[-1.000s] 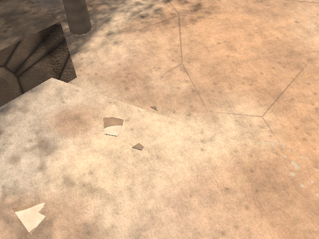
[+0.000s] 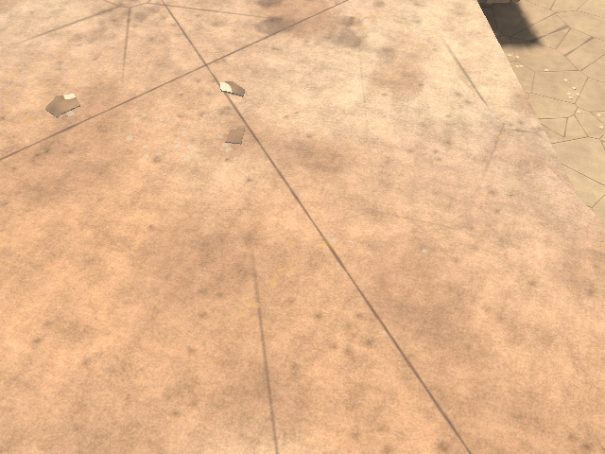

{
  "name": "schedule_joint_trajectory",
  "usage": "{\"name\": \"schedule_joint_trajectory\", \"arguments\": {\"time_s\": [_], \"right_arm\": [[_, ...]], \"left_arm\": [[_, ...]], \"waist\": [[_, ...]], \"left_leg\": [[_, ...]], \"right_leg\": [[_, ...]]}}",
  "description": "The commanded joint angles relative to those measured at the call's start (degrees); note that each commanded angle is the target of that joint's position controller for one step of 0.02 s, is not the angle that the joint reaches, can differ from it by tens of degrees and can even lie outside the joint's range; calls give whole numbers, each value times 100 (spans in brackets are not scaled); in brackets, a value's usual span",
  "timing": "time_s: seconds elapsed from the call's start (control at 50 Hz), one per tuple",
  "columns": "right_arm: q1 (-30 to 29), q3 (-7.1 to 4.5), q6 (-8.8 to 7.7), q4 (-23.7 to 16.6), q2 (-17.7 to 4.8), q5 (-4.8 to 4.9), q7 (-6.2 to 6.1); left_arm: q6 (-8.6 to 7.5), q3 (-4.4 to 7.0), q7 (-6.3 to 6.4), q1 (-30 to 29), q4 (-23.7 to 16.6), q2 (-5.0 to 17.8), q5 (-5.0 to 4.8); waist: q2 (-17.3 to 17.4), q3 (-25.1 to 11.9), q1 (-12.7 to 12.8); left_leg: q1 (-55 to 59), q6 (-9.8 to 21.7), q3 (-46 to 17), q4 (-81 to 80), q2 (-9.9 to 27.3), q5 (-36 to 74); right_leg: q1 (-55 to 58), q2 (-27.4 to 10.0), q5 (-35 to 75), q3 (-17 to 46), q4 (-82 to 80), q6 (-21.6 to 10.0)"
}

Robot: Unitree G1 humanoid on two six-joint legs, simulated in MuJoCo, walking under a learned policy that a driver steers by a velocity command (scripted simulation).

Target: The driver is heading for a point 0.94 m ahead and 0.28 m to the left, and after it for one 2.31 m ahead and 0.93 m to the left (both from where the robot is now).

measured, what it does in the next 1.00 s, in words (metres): goes down, turning left: left foot 0.10 m lower, then right foot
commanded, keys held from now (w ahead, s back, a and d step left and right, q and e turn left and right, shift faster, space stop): shift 0.22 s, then q+shift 0.74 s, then w+q+shift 0.04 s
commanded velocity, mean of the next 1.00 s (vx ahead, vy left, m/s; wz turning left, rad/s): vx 0.10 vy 0.00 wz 0.41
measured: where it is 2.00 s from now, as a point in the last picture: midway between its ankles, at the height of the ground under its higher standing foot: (133, 334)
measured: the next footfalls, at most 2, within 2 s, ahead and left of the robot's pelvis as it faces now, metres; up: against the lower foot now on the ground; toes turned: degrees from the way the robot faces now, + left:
left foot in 0.24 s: +0.36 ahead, +0.15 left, -0.10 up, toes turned -8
right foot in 0.68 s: +0.35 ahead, -0.07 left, -0.10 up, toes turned +21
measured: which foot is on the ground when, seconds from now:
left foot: up 0.00-0.22, down 0.24-0.70, up 0.72-1.00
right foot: down 0.00-0.24, up 0.26-0.66, down 0.68-1.00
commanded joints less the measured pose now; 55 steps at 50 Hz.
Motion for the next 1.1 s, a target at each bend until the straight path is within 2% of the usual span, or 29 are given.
{"name": "schedule_joint_trajectory", "arguments": {"time_s": [0.02, 0.08, 0.12, 0.18, 0.2, 0.22, 0.24, 0.26, 0.28, 0.3, 0.34, 0.36, 0.38, 0.42, 0.44, 0.5, 0.56, 0.6, 0.66, 0.68, 0.7, 0.72, 0.74, 0.76, 0.8, 0.92, 0.96, 1.02, 1.1], "right_arm": [[820, -120, 120, -374, -754, -32, -15], [187, 22, 140, -271, -219, 55, 269], [-186, -34, 213, -321, -458, 203, 357], [-720, -140, 223, -273, -762, 83, 208], [-697, -254, -10, -310, -645, 577, 139], [-424, -225, -165, -98, -447, 619, 154], [364, -288, -258, 211, -455, 530, 184], [1302, -345, -279, 489, -719, 383, 210], [1632, -353, -208, 809, -572, 541, 270], [1658, -450, -99, 826, -765, 613, 271], [519, -629, 205, 359, -1327, 490, 40], [196, -621, 340, 229, -1328, 413, -64], [23, -564, 389, 158, -1247, 353, -99], [4, -584, 387, 101, -1236, 381, -146], [14, -590, 374, 45, -1219, 430, -170], [176, -601, 500, 10, -1025, 523, -353], [188, -691, 780, -85, -1007, 622, -518], [140, -802, 873, -205, -1186, 543, -521], [216, -870, 899, -329, -1118, 603, -464], [321, -832, 885, -333, -959, 646, -449], [632, -746, 915, -287, -517, 622, -422], [221, -764, 779, -747, -471, 645, -377], [73, -922, 678, -710, -1112, 554, -343], [272, -1020, 715, -548, -1386, 545, -335], [669, -1016, 860, -284, -1275, 472, -352], [-138, -719, 877, -753, -723, 582, -241], [-323, -660, 839, -858, -614, 573, -140], [-510, -678, 747, -937, -712, 639, 8], [70, -708, 624, -434, -652, 654, 71]], "left_arm": [[-474, 151, 60, -988, -864, 956, -8], [-340, 128, 159, -196, -739, 833, 9], [-298, 174, 118, 384, -592, 861, -71], [-174, 64, 176, 1323, -365, 592, -243], [226, 141, 539, 666, -541, 189, -755], [470, 95, 681, 699, -474, 273, -618], [578, 69, 688, 809, -379, 143, -407], [562, -4, 591, 1128, -362, -104, -275], [503, -76, 526, 1607, -359, 21, -334], [449, -49, 460, 1349, -564, 348, -382], [533, 11, 522, 29, -1158, 491, -517], [698, 39, 664, -409, -1262, 499, -444], [848, 54, 760, -540, -1304, 500, -341], [858, 86, 897, -399, -1371, 339, -199], [804, 154, 924, -266, -1347, 440, -206], [701, 93, 947, -588, -1538, 82, -222], [738, 43, 857, -1181, -1673, -150, -314], [693, 159, 718, -1079, -1571, 60, -407], [596, 362, 616, -664, -1311, 359, -404], [593, 447, 629, -428, -1218, 497, -377], [618, 517, 641, -90, -1192, 740, -259], [649, 592, 571, -281, -1213, 1101, 104], [590, 522, 574, -807, -1404, 773, 108], [592, 435, 624, -1325, -1503, 458, 20], [632, 344, 700, -1725, -1616, 244, -169], [771, 386, 926, -878, -1362, 571, -163], [775, 478, 904, -813, -1323, 786, -161], [642, 693, 809, -635, -1316, 1259, -335], [518, 688, 625, -848, -1231, 1169, -457]], "waist": [[404, -979, -656], [376, -368, -95], [116, -20, 114], [-8, 58, 586], [182, -273, 700], [154, -453, 505], [187, -905, 259], [1024, -1867, -43], [1017, -2921, -127], [702, -3264, -328], [-38, -2446, -172], [-351, -1824, -111], [-318, -1282, 28], [216, -933, 206], [360, -962, 273], [616, -1449, 193], [1017, -1235, 20], [1568, -1132, 47], [1635, -916, 138], [1440, -926, 219], [355, -1353, 145], [-1736, -1052, 69], [-1502, -674, -16], [-1236, -542, -219], [-796, -510, -332], [-933, -468, 153], [-1006, -608, 236], [-1168, -853, 353], [-897, -521, 17]], "left_leg": [[1177, 18, 605, -1317, -4, 1067], [2415, 255, 823, -3560, -306, 3793], [1964, 189, 653, -4017, -261, 4076], [596, 292, 521, -5263, -85, 4111], [380, 411, 521, -6328, -237, 5040], [1272, 535, 704, -6637, -149, 5866], [2509, 610, 872, -6134, -34, 6764], [5184, 1459, -55, -4492, 1112, 9818], [6790, 2543, -1335, -3456, 2037, 9899], [6879, 2795, -1750, -3616, 2083, 8713], [5169, 2847, -2345, -4603, 1917, 5012], [3753, 2771, -2621, -5199, 1838, 3489], [2538, 2552, -2478, -5537, 1567, 2948], [1472, 2272, -1804, -5598, 837, 3114], [1327, 2128, -1378, -5533, 410, 3273], [2035, 1996, -1460, -5261, 260, 3500], [1672, 1520, -1458, -5573, -220, 758], [1571, 1436, -1819, -5771, -150, -74], [1378, 1197, -2292, -5624, -197, -652], [796, 979, -2151, -5236, -428, -948], [20, 718, -1289, -3499, -992, -1431], [-1354, 509, -517, -1883, -1514, -1546], [-1658, 321, -359, -899, -965, -870], [-1373, 283, -150, -500, -884, -359], [-948, 142, 213, 499, -867, 337], [-1012, -195, 886, -387, -255, 1117], [-751, -136, 956, -1065, -87, 926], [-204, 187, 1185, -1763, 50, 252], [1465, 760, 1604, -3273, -203, -344]], "right_leg": [[-978, -1238, 4549, 1165, -1298, -653], [-1732, -518, 2087, 454, -896, 92], [-1179, -946, 1572, 1114, -413, 125], [747, -1248, 1104, 1914, 919, 231], [1551, -976, 1238, 1631, 1357, 117], [1279, -907, 1177, 1457, 2035, 223], [622, -753, 645, 1046, 2827, 376], [-1347, -339, -2366, 602, 4864, 806], [-2580, -546, -3364, 969, 6312, 1119], [-3129, -946, -3078, 1108, 6822, 1298], [-3403, -1285, -1944, 856, 6657, 1501], [-3132, -1269, -1634, 734, 6404, 1545], [-2622, -1270, -1547, 729, 6022, 1503], [-2159, -1118, -1129, 692, 5582, 1443], [-1997, -1043, -569, 694, 5094, 1472], [-2165, -877, -186, 834, 4118, 1669], [-1236, -616, 143, 723, 1462, 1699], [-639, -466, -11, 736, 638, 1661], [460, -684, 425, 837, -874, 1405], [1275, -1084, 450, 894, -1295, 1217], [2258, -2422, -137, 1946, -1564, 761], [1812, -3646, -372, 3909, -2183, -98], [1467, -3575, -367, 3596, -2330, -262], [1032, -3131, -170, 2706, -2170, -2], [538, -2533, 496, 1589, -1937, 272], [976, -2602, 806, 633, -1850, -29], [1187, -2814, 769, 519, -1818, -70], [1170, -3242, -1448, 774, -2341, 104], [313, -3137, -1986, 447, -2402, 283]]}}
